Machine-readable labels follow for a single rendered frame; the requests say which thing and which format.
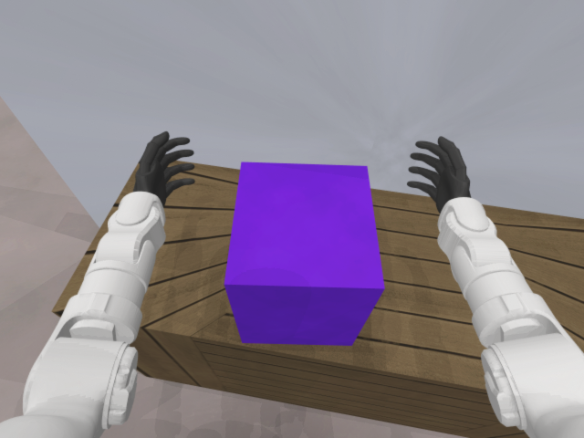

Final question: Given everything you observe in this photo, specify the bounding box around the carton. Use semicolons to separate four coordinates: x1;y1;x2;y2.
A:
224;162;385;346

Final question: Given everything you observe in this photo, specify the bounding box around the left robot forearm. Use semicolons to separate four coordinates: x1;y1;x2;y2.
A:
23;192;166;415

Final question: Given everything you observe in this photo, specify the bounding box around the robot left upper arm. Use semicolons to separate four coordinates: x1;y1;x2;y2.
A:
0;337;138;438

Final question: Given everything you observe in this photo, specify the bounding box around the robot right upper arm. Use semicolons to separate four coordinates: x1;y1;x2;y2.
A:
481;333;584;438

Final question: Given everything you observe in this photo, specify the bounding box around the right robot forearm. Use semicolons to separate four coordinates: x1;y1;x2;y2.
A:
437;197;584;362

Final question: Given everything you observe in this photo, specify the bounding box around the robot left hand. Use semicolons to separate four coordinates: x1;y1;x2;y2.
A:
133;131;195;207

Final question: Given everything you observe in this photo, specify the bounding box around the robot right hand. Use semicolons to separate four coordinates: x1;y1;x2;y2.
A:
407;136;471;214

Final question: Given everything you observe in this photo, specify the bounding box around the pedestal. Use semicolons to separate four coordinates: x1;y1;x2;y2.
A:
52;161;584;438

